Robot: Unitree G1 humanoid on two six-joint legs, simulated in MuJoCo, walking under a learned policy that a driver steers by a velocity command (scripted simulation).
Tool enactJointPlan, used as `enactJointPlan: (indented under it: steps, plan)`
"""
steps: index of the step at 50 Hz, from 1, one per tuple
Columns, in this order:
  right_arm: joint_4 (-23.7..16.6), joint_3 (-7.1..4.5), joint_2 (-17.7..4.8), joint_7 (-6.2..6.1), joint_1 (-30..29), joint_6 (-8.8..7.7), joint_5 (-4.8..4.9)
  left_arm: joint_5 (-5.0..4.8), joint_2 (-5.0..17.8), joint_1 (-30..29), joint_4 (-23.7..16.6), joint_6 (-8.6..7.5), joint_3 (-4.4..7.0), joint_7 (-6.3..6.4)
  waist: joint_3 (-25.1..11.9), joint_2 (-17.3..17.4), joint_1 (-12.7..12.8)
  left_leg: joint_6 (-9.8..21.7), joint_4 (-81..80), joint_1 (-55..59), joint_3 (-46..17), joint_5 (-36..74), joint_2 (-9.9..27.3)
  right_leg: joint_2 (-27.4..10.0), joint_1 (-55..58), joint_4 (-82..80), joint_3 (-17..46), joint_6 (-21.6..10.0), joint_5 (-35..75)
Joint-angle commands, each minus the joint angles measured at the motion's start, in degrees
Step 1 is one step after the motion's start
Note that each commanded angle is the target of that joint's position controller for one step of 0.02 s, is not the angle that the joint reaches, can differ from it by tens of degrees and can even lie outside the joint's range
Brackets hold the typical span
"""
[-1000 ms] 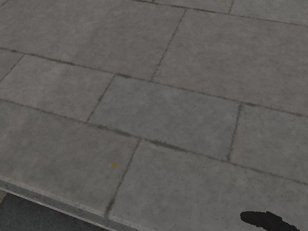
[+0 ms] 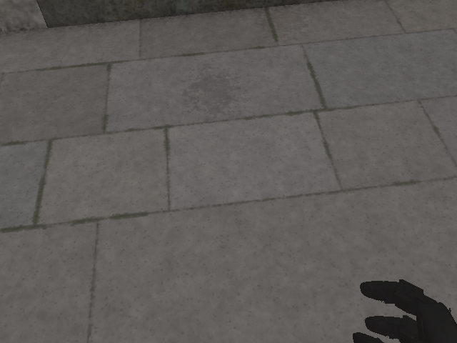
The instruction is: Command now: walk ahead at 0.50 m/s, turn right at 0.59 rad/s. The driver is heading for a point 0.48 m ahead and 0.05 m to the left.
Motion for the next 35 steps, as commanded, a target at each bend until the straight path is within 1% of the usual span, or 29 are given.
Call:
enactJointPlan:
  steps: [1,2,3,4,5,6,7,8,9,11,13,15,17,18,19,20,21,22,23,24,25,26,27,28,29,30,31,33,35]
  plan:
    - [-0.29,-5.66,-15.6,-2.54,20.79,-1.13,-2.84,-2.66,-0.51,-0.83,-8.6,-1.47,-0.63,-0.55,-22.71,11.08,-10.15,12.02,-0.61,53.16,-32.97,5.24,28.94,-1.52,-32.07,41.83,-4.48,4.31,-4.88]
    - [-0.79,-5.74,-12.72,-1.96,20.09,-0.34,-1.13,-0.39,5.98,-0.94,-8.0,-0.33,0.17,0.13,-24.69,6.73,-10.87,14.74,-5.08,48.69,-42.5,-2.03,28.34,-4.47,-35.99,49.45,-6.21,3.82,-2.74]
    - [-1.05,-4.6,-7.76,-1.85,16.1,-0.24,-0.51,0.57,5.92,-4.75,-7.91,0.36,0.44,-0.12,-15.69,1.74,-9.42,12.9,-8.16,39.55,-34.22,-8.03,24.69,-6.72,-36.85,49.13,-6.15,4.22,4.4]
    - [-0.48,-3.89,-5.17,-1.58,14.46,-0.44,-0.26,1.07,5.41,-7.79,-8.7,0.73,0.22,-0.72,-9.2,-1.51,-8.8,10.67,-10.63,32.3,-27.06,-8.75,21.81,-8.13,-37.12,47.07,-6.8,4.31,7.3]
    - [0.59,-3.69,-4.9,-1.54,14.99,-0.81,-0.3,1.53,4.66,-9.42,-9.24,1.23,0.09,-1.5,-5.92,-0.76,-8.13,8.97,-12.57,27.82,-22.59,-6.75,19.35,-9.11,-36.81,45.65,-6.57,4.54,8.27]
    - [1.91,-3.62,-5.14,-1.65,15.87,-1.24,0.04,2.0,3.7,-9.21,-9.56,2.07,-0.09,-2.34,-3.03,1.22,-7.0,8.38,-14.36,23.6,-18.57,-3.67,17.38,-9.65,-36.08,44.38,-6.63,5.01,8.24]
    - [3.07,-3.62,-5.33,-1.47,16.72,-1.84,0.31,2.28,2.59,-8.75,-9.22,2.69,-0.42,-2.77,-1.84,2.4,-6.21,8.15,-15.56,21.46,-15.76,-0.77,16.65,-9.91,-35.54,42.74,-6.76,5.16,7.85]
    - [4.0,-3.49,-5.41,-1.15,17.43,-2.38,0.5,2.37,2.34,-8.41,-8.95,3.12,-0.57,-3.02,-1.93,3.43,-5.62,8.07,-16.48,20.74,-13.61,2.29,15.7,-9.6,-35.31,41.38,-6.6,5.46,8.28]
    - [4.99,-3.51,-5.57,-0.9,18.22,-2.84,0.57,2.66,1.83,-8.66,-8.82,3.4,-0.74,-3.09,-1.36,4.02,-5.14,8.03,-17.28,20.21,-11.39,3.91,15.27,-9.65,-35.84,39.39,-6.5,5.67,8.43]
    - [6.33,-3.73,-6.71,-0.6,18.9,-3.09,0.44,2.74,1.77,-11.9,-9.79,3.54,-1.08,-3.32,0.11,4.53,-5.17,8.05,-19.11,19.45,-8.09,4.45,14.91,-10.24,-38.01,34.94,-6.78,6.31,11.72]
    - [7.49,-3.76,-7.16,-0.28,19.21,-2.79,0.55,2.6,1.5,-16.2,-10.87,3.32,-1.59,-3.82,1.86,4.6,-5.33,7.34,-20.48,18.12,-4.21,2.57,13.35,-11.71,-37.9,27.22,-8.08,6.45,17.14]
    - [8.22,-4.03,-8.07,0.04,19.7,-2.47,0.84,2.22,0.43,-20.49,-11.66,2.9,-2.42,-4.41,2.68,4.24,-6.53,6.44,-21.14,16.39,-0.86,3.04,11.9,-12.53,-33.61,17.47,-11.37,6.14,21.63]
    - [9.37,-4.57,-9.83,0.16,22.2,-2.06,1.13,1.81,0.25,-24.63,-12.61,2.5,-2.82,-4.82,2.9,3.82,-8.26,6.05,-21.51,17.27,-0.35,3.28,12.45,-12.63,-29.83,11.09,-14.41,5.35,22.74]
    - [10.05,-4.76,-10.48,0.26,23.52,-1.81,1.26,1.69,0.54,-26.23,-13.21,2.34,-2.79,-4.75,3.2,3.57,-8.86,5.97,-21.23,18.94,-0.8,3.46,13.36,-12.61,-29.16,9.11,-15.21,4.81,22.24]
    - [10.9,-4.85,-10.6,0.3,25.2,-1.49,1.3,1.61,0.61,-27.79,-14.05,1.91,-2.86,-4.41,3.56,3.31,-9.73,5.9,-19.87,20.89,-1.78,5.54,14.23,-12.66,-28.81,7.24,-15.98,4.16,21.33]
    - [11.52,-4.93,-11.05,0.34,26.1,-1.1,1.18,1.61,0.98,-28.2,-14.55,1.56,-2.72,-4.12,3.62,3.1,-9.79,5.87,-18.16,23.14,-2.47,8.23,14.77,-11.97,-28.43,5.42,-16.47,3.64,19.07]
    - [11.97,-5.11,-11.71,0.22,26.43,-0.67,1.03,1.71,1.35,-27.55,-14.67,1.21,-2.56,-3.73,3.31,3.21,-9.37,5.59,-15.58,24.72,-3.04,12.09,15.23,-11.08,-26.78,3.72,-16.9,3.11,16.85]
    - [12.31,-5.18,-12.23,0.09,26.28,-0.36,1.08,2.0,1.7,-24.04,-13.89,0.75,-2.27,-3.28,1.73,3.0,-7.56,4.97,-10.67,25.38,-2.53,18.53,14.62,-9.43,-21.89,0.95,-17.45,2.53,15.76]
    - [12.63,-5.0,-11.78,0.04,26.55,-0.13,1.34,2.76,3.06,-16.38,-11.5,0.04,-1.55,-2.67,-2.24,0.91,-4.25,3.74,-0.96,23.44,-0.39,22.52,12.04,-8.47,-11.65,-2.17,-16.87,1.54,16.8]
    - [11.19,-4.31,-9.86,0.11,25.84,-0.29,1.56,4.22,6.61,-6.05,-9.41,-0.52,-0.37,-1.79,-9.67,-2.97,0.08,2.45,12.98,15.2,1.63,11.91,9.0,-16.06,2.61,-2.91,-8.54,-0.66,12.02]
    - [7.91,-2.62,-2.95,0.23,28.86,-0.32,2.57,5.21,12.85,-1.42,-9.78,-0.56,0.84,-0.69,-17.2,-15.73,-0.57,-0.46,33.47,-3.07,5.33,-20.11,0.82,-35.08,17.98,-6.7,16.37,-6.32,14.58]
    - [8.87,-4.25,-8.25,-0.49,28.01,0.4,1.47,2.61,11.97,-0.8,-9.73,0.25,1.0,-0.03,-18.15,-12.02,0.67,-0.25,42.18,-8.15,-1.29,-28.37,-1.33,-36.97,15.06,-10.71,24.97,-9.59,27.09]
    - [8.25,-4.51,-7.94,-0.73,24.96,0.89,1.27,1.64,8.73,-4.61,-9.23,0.22,-0.02,0.1,-11.33,-7.43,-2.04,-0.17,44.58,-9.14,-4.09,-25.3,1.1,-33.83,9.62,-8.88,14.26,-8.91,37.98]
    - [8.2,-3.96,-6.12,-0.61,23.62,1.02,1.12,0.98,5.05,-7.82,-8.73,-0.15,-1.11,-0.24,-6.93,-6.29,-4.38,-0.56,41.55,-8.03,-3.67,-23.01,2.7,-30.67,3.4,-9.32,6.14,-7.35,46.11]
    - [8.7,-3.93,-5.42,-0.57,23.77,1.59,0.95,0.64,2.65,-10.19,-8.36,-0.43,-1.87,-0.49,-4.61,-6.31,-6.49,-1.2,37.82,-5.44,-3.6,-21.76,3.9,-27.84,-1.23,-10.72,0.69,-4.99,49.07]
    - [9.25,-3.96,-5.22,-0.36,24.94,2.39,0.25,0.27,1.38,-11.85,-8.12,-0.5,-2.29,-0.44,-3.31,-7.74,-8.3,-2.24,35.43,-2.15,-3.27,-20.79,4.19,-25.91,-5.46,-12.04,-2.98,-3.87,51.24]
    - [10.04,-4.0,-4.75,-0.13,25.92,3.1,-0.16,0.42,1.18,-12.45,-7.8,-0.7,-2.45,-0.45,-3.29,-8.19,-9.15,-2.91,34.7,0.76,-2.6,-19.18,3.33,-24.87,-8.19,-12.81,-5.49,-3.65,55.0]
    - [10.36,-3.93,-3.76,0.25,26.13,3.71,-0.12,0.74,2.24,-12.8,-6.71,-1.04,-2.26,-0.39,-3.48,-7.66,-10.61,-3.68,31.5,2.9,-1.89,-16.08,2.34,-23.83,-10.44,-13.76,-9.24,-4.19,59.64]
    - [10.04,-3.24,-2.24,0.39,23.86,3.8,0.02,0.94,2.64,-13.9,-5.76,-0.93,-2.24,-0.44,-2.58,-7.83,-11.03,-3.7,22.74,5.74,-0.88,-11.99,2.77,-21.75,-12.96,-14.14,-13.33,-3.34,57.76]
